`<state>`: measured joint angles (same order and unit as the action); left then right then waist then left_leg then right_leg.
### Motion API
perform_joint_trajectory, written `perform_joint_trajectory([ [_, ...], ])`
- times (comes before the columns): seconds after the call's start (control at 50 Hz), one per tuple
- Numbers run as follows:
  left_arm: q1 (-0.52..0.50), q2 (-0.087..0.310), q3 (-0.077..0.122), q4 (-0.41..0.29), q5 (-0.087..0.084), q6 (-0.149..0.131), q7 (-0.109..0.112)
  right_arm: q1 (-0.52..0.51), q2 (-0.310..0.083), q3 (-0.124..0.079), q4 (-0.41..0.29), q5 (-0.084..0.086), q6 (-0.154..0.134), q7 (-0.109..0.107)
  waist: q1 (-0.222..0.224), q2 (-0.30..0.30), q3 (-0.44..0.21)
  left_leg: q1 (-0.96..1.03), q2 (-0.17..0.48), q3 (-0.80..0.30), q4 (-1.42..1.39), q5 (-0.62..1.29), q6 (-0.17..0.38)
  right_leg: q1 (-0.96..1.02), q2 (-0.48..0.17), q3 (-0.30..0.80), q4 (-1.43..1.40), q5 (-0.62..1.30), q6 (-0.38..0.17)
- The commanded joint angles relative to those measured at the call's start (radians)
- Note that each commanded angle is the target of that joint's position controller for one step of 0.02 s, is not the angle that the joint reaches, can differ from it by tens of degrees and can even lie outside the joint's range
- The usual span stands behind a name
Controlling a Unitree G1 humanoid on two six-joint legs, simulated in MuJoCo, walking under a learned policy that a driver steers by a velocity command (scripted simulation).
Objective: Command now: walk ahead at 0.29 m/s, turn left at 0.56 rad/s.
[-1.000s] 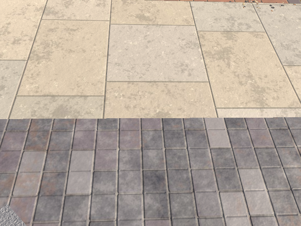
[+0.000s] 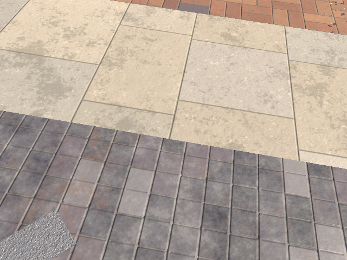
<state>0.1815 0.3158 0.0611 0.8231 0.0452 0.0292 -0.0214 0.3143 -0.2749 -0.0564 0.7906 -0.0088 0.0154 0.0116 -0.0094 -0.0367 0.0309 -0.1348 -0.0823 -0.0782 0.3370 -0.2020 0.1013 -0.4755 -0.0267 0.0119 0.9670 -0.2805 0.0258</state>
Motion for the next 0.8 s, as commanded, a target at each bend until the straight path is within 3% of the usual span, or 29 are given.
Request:
perform_joint_trajectory([
  [0.02,-0.093,0.070,0.014,-0.076,0.000,-0.025,-0.003,0.054,-0.166,-0.042,-0.030,-0.002,-0.032,-0.003,-0.033,0.136,0.025,0.113,0.234,-0.322,-0.194,-0.239,0.138,-0.207,-0.007,0.013,-0.064,0.047,0.021],
  [0.14,-0.193,0.059,0.005,-0.117,-0.010,-0.049,-0.003,0.121,-0.183,-0.050,-0.009,-0.007,-0.048,-0.007,-0.074,0.137,0.043,0.087,0.233,-0.370,-0.162,-0.187,0.162,-0.196,0.004,0.021,-0.242,0.075,0.041],
  [0.22,-0.219,0.054,-0.005,-0.143,-0.015,-0.067,-0.007,0.128,-0.176,-0.049,-0.003,-0.012,-0.062,-0.005,-0.079,0.150,0.043,0.042,0.232,-0.377,-0.115,-0.107,0.150,-0.093,0.016,0.005,-0.344,0.066,0.013],
  [0.28,-0.113,0.057,-0.005,-0.126,-0.019,-0.081,-0.001,0.091,-0.176,-0.045,0.001,-0.011,-0.074,-0.008,-0.016,0.155,0.029,-0.052,0.237,-0.352,-0.069,0.043,0.102,0.154,0.032,-0.029,-0.442,0.076,-0.032],
  [0.3,-0.038,0.064,0.001,-0.103,-0.016,-0.087,0.008,0.082,-0.174,-0.042,0.005,-0.008,-0.078,-0.010,0.027,0.130,0.012,-0.083,0.213,-0.318,0.005,0.150,0.079,0.279,0.052,-0.042,-0.498,0.083,-0.051],
  [0.32,0.072,0.101,0.016,-0.071,-0.011,-0.097,0.020,0.086,-0.149,-0.033,0.008,-0.008,-0.085,-0.008,0.076,0.070,-0.050,-0.113,0.157,-0.250,0.173,0.249,0.051,0.432,0.029,0.000,-0.530,0.044,-0.076],
  [0.34,0.221,0.186,0.035,-0.058,0.005,-0.104,0.033,0.081,-0.087,-0.012,-0.022,0.006,-0.092,-0.004,0.134,-0.099,-0.170,-0.231,0.067,-0.120,0.490,0.156,0.003,0.618,-0.189,0.316,-0.637,-0.220,-0.153],
  [0.36,0.272,0.268,0.055,-0.022,-0.002,-0.095,0.027,0.126,-0.075,-0.011,-0.039,0.001,-0.091,-0.002,0.091,-0.265,-0.167,-0.468,-0.064,-0.027,0.693,-0.306,-0.027,0.684,-0.337,0.752,-0.792,-0.397,-0.246],
  [0.38,0.206,0.179,0.039,-0.024,-0.025,-0.087,0.012,0.106,-0.126,-0.016,-0.022,-0.030,-0.082,-0.006,0.044,-0.110,-0.039,-0.555,0.017,-0.045,0.794,-0.262,-0.014,0.591,-0.331,0.768,-0.794,-0.454,-0.263],
  [0.4,0.136,0.113,0.025,-0.045,-0.033,-0.088,0.002,0.050,-0.129,-0.016,-0.020,-0.037,-0.084,0.003,0.026,-0.021,0.026,-0.554,0.068,-0.031,0.795,-0.165,-0.013,0.507,-0.283,0.629,-0.774,-0.349,-0.255],
  [0.42,0.106,0.082,0.016,-0.051,-0.027,-0.093,-0.003,0.004,-0.118,-0.011,-0.029,-0.036,-0.089,0.011,0.020,-0.005,0.037,-0.537,0.099,-0.013,0.768,-0.108,-0.020,0.459,-0.226,0.518,-0.779,-0.181,-0.243],
  [0.44,0.110,0.066,0.010,-0.045,-0.027,-0.099,-0.002,-0.017,-0.110,-0.008,-0.035,-0.042,-0.088,0.016,0.012,-0.026,0.034,-0.522,0.118,0.000,0.738,-0.079,-0.034,0.440,-0.183,0.445,-0.781,-0.046,-0.235],
  [0.5,0.176,0.066,0.010,-0.001,-0.043,-0.117,0.003,-0.042,-0.088,0.005,-0.045,-0.053,-0.076,0.025,0.004,-0.057,-0.010,-0.493,0.121,0.042,0.693,-0.056,-0.085,0.437,-0.126,0.341,-0.767,0.293,-0.249],
  [0.6,0.266,0.070,0.017,0.042,-0.047,-0.109,0.018,-0.265,-0.055,0.030,-0.123,-0.044,-0.066,0.030,0.046,-0.040,0.030,-0.537,0.116,0.093,0.486,0.042,-0.140,0.403,-0.090,0.289,-0.781,0.418,-0.253],
  [0.64,0.295,0.078,0.021,0.052,-0.044,-0.105,0.020,-0.338,-0.043,0.041,-0.147,-0.036,-0.069,0.032,0.068,-0.047,0.025,-0.493,0.095,0.102,0.385,0.104,-0.141,0.396,-0.076,0.279,-0.756,0.483,-0.237],
  [0.7,0.317,0.093,0.027,0.056,-0.038,-0.098,0.025,-0.393,-0.054,0.043,-0.170,-0.021,-0.075,0.026,0.079,-0.052,0.010,-0.414,0.071,0.091,0.291,0.143,-0.127,0.411,-0.094,0.310,-0.706,0.561,-0.216],
  [0.74,0.284,0.104,0.032,0.046,-0.036,-0.094,0.032,-0.344,-0.078,0.036,-0.159,-0.018,-0.080,0.016,0.042,-0.056,-0.004,-0.296,0.061,0.072,0.227,0.119,-0.103,0.398,-0.105,0.335,-0.656,0.589,-0.185],
  [0.78,0.241,0.119,0.036,0.034,-0.038,-0.096,0.027,-0.163,-0.122,0.015,-0.100,-0.017,-0.091,-0.003,-0.043,-0.024,-0.083,-0.036,0.035,0.077,0.138,0.093,-0.066,0.359,-0.060,0.315,-0.462,0.703,-0.147],
  [0.8,0.235,0.105,0.034,0.023,-0.047,-0.102,0.018,-0.037,-0.167,-0.001,-0.075,-0.031,-0.103,-0.020,-0.099,0.026,-0.170,0.170,0.124,0.001,0.117,0.052,-0.032,0.262,-0.001,0.276,-0.264,0.589,-0.125],
])
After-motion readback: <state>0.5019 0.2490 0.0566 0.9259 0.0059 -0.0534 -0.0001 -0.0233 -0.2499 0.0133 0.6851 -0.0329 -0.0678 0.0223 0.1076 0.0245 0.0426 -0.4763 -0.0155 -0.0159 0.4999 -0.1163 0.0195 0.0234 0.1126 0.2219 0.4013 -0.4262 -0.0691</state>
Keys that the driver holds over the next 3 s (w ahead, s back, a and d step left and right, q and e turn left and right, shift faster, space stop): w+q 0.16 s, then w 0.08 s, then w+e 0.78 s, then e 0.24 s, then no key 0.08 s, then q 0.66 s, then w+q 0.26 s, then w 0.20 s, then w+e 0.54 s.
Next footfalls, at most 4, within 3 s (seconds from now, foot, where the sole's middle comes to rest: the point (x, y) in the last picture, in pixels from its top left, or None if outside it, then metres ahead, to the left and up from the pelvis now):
0.32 right None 0.24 -0.12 -0.79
0.80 left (147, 248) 0.54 0.08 -0.79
1.30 right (204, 207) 0.72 -0.16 -0.79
1.80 left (157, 216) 0.67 0.04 -0.79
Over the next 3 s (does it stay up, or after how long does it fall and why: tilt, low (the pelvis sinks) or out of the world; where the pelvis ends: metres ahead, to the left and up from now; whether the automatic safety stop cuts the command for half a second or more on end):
stays up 0.99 -0.01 0.00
